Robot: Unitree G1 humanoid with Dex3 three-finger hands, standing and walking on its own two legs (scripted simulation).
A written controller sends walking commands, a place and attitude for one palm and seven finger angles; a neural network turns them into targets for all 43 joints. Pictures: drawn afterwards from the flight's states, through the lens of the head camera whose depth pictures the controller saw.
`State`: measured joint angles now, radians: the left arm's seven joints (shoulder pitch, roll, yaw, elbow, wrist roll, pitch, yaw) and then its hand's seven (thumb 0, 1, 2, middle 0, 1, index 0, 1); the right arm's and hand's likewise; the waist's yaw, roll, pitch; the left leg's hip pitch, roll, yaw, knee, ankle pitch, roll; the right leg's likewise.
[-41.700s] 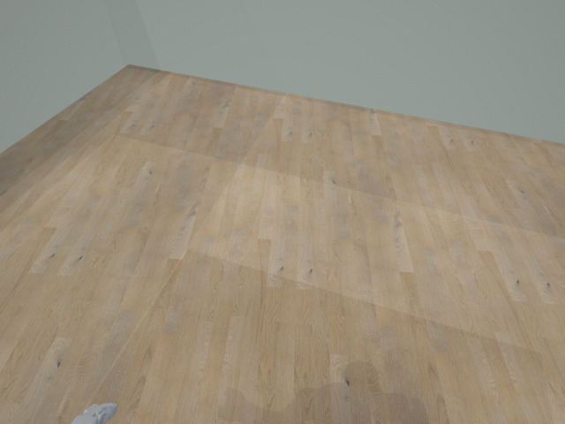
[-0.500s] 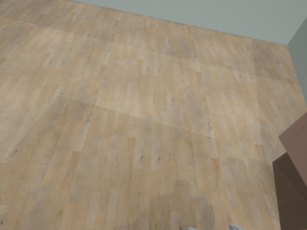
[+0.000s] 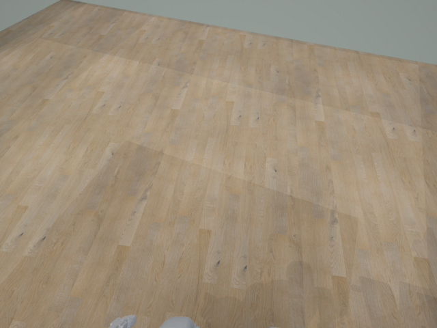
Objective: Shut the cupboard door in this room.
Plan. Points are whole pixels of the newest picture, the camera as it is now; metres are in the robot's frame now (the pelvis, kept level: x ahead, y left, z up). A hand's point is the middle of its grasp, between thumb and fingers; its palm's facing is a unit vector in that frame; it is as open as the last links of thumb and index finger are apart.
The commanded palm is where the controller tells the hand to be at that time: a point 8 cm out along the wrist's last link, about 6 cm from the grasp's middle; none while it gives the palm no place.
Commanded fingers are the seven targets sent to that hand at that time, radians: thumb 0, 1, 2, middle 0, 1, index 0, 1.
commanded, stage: walk to a spot facing it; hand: left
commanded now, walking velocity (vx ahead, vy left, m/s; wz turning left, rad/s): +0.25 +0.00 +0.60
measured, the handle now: out of the picture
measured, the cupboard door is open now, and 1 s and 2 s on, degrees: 21 21 21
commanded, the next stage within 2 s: turn to face it in 0.20 s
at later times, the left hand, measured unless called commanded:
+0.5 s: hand out of the picture +0.12 +0.25 -0.18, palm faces +0.26 -0.95 -0.18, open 7.3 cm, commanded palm none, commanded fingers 0.00 0.90 0.90 -0.20 -0.30 -0.20 -0.30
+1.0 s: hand (130, 252) +0.30 +0.23 -0.16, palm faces -0.12 -0.97 -0.23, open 7.3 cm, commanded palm none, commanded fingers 0.00 0.90 0.90 -0.20 -0.30 -0.20 -0.30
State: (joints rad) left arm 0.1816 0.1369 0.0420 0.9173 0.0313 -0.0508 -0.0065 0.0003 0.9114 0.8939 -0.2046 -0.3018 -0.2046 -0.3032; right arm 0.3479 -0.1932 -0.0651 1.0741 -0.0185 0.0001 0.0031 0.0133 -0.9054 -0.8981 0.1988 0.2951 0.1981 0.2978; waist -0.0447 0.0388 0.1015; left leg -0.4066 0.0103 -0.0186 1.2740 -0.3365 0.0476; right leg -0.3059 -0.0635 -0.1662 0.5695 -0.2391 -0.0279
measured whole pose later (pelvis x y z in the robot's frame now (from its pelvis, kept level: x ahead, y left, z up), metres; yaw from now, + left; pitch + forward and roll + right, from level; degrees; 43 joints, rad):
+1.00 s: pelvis +0.18 +0.05 +0.00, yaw -8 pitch +0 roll +0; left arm 0.17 0.19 0.08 0.89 0.03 0.07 -0.02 0.00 0.91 0.89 -0.20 -0.30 -0.20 -0.30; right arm 0.26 -0.24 -0.07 1.00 -0.03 0.03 -0.02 0.01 -0.91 -0.90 0.20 0.30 0.20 0.30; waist -0.02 0.03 0.07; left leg -0.27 0.16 0.43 0.63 -0.34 0.05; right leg -0.27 -0.04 -0.10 0.64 -0.32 0.00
